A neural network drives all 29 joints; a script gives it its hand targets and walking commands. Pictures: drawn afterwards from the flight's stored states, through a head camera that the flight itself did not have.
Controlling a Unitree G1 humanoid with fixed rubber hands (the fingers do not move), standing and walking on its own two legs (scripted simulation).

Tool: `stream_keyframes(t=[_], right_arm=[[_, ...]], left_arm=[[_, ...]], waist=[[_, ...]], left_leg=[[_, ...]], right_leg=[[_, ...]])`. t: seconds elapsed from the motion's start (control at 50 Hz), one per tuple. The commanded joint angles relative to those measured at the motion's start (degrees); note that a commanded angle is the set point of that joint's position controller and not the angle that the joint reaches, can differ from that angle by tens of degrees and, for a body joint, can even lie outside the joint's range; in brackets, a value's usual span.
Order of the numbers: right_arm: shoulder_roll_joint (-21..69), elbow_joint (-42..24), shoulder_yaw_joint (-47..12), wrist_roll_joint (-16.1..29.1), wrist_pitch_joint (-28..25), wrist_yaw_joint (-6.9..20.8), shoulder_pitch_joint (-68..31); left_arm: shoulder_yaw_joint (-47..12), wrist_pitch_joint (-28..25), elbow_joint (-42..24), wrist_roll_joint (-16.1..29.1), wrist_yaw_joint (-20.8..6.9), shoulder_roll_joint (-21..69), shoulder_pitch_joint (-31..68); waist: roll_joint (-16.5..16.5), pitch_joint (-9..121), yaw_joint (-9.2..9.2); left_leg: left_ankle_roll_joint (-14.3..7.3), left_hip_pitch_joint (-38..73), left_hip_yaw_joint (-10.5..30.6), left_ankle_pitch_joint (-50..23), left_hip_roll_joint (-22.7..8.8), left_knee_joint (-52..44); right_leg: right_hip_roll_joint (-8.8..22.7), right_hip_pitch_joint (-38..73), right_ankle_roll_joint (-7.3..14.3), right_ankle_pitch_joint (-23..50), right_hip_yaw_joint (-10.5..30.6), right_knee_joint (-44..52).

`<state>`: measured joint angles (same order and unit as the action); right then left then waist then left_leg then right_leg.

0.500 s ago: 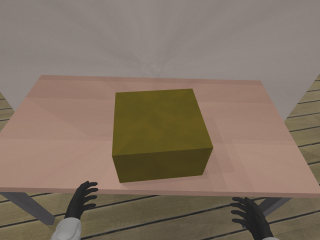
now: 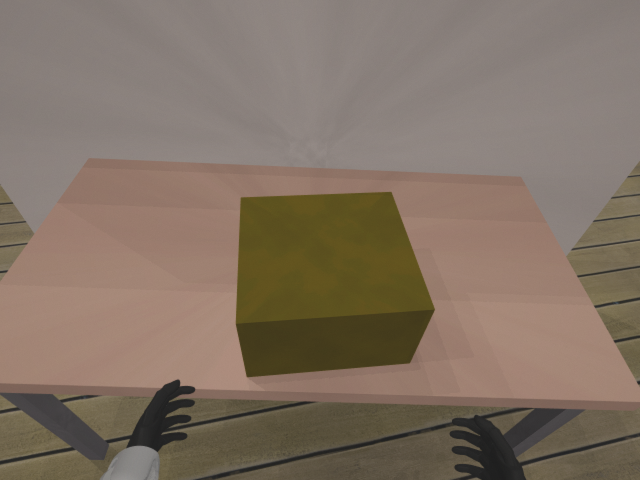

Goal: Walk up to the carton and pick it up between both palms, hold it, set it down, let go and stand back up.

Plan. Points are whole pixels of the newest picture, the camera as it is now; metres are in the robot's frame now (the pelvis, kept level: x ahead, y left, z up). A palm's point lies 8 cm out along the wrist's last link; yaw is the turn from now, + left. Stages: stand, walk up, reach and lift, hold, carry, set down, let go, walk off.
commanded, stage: set down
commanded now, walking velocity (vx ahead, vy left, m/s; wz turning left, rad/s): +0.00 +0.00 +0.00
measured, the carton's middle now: (323, 278) +0.49 +0.01 -0.10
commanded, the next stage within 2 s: let go in 0.70 s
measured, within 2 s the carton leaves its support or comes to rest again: neither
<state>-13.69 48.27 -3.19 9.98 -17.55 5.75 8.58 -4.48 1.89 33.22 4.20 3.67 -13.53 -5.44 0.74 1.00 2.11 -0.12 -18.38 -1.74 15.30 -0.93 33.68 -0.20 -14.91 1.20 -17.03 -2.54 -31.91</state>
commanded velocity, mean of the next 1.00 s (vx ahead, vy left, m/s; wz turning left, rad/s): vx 0.00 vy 0.00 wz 0.00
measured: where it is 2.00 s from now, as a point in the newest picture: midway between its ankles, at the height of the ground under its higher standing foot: outside the picture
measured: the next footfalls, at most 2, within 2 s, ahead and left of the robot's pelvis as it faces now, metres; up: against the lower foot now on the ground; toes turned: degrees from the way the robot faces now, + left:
none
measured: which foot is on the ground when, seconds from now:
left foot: down 0.00-1.00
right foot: down 0.00-1.00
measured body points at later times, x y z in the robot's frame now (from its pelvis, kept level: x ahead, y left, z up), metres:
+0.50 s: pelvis +0.00 +0.01 +0.00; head +0.01 +0.02 +0.45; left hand +0.19 +0.23 -0.08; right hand +0.17 -0.21 -0.09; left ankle +0.03 +0.11 -0.73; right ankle +0.00 -0.11 -0.73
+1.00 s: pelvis +0.00 +0.00 +0.00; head +0.00 +0.02 +0.45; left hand +0.19 +0.23 -0.08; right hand +0.17 -0.22 -0.09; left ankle +0.03 +0.11 -0.73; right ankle +0.00 -0.11 -0.73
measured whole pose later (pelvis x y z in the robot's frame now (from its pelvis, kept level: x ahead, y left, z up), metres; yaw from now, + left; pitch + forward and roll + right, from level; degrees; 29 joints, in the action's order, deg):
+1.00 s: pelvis +0.00 +0.00 +0.00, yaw +0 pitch -1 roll -1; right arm -10.7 46.9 0.4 4.1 -13.8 3.9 8.4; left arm -4.5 7.5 31.5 2.9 1.8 -13.5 -5.7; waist 0.7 -1.3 2.1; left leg -0.6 -16.6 -1.8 14.6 -0.9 32.2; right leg -0.2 -13.0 0.9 -16.0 -2.5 -30.0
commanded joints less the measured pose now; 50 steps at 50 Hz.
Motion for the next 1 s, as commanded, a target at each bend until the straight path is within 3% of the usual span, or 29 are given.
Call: stream_keyframes(t=[0.0,0.28,0.3,0.36,0.52,0.84,0.98], right_arm=[[-5.07,-10.22,4.53,-5.55,0.81,-1.77,-3.21],[-3.15,-8.92,6.49,-8.90,2.99,-2.79,-2.70],[-3.63,-9.88,6.88,-8.39,2.51,-2.67,-3.03],[-2.77,-8.57,6.71,-9.36,2.74,-3.03,-2.75],[-2.58,-6.94,6.85,-9.68,3.04,-3.10,-3.07],[-4.84,-6.10,7.61,-10.27,2.79,-3.40,-3.33],[-6.13,-5.86,8.35,-11.01,3.21,-3.43,-3.23]], left_arm=[[3.96,1.73,-16.29,-2.00,-0.30,-2.64,-1.40],[4.15,4.99,-15.47,-2.13,-1.44,-3.87,-0.95],[4.06,4.64,-17.50,-2.08,-1.16,-3.71,-0.98],[4.22,5.00,-15.24,-2.25,-1.57,-4.13,-1.15],[4.25,5.46,-15.00,-2.42,-1.81,-4.21,-0.61],[4.49,4.98,-14.21,-3.05,-1.95,-4.93,-0.94],[4.52,4.73,-13.49,-3.01,-1.74,-5.59,-1.21]], waist=[[1.83,4.11,-3.82],[1.22,4.49,-4.09],[0.24,5.99,-3.72],[1.04,4.67,-4.05],[-0.63,5.04,-3.78],[-0.22,5.62,-3.54],[-1.50,4.02,-3.19]], left_leg=[[1.10,18.51,-0.59,-11.01,0.40,-10.60],[1.07,18.34,-1.17,-10.29,0.63,-10.87],[1.37,19.00,-1.25,-11.27,0.50,-10.78],[1.10,18.35,-1.28,-10.37,0.57,-11.08],[1.53,18.65,-1.26,-10.28,0.56,-10.94],[1.59,19.93,-0.98,-13.45,0.65,-10.76],[1.66,19.72,-0.98,-11.38,0.37,-11.70]], right_leg=[[1.03,0.06,-0.02,7.64,3.45,12.10],[1.00,0.44,0.00,7.60,2.39,11.92],[0.79,0.85,0.03,8.83,1.97,11.55],[0.89,0.43,-0.02,8.12,2.11,12.00],[0.56,0.73,0.09,8.25,1.43,11.43],[0.05,2.89,-0.02,12.39,0.92,10.79],[0.04,2.89,0.74,9.84,0.77,10.89]])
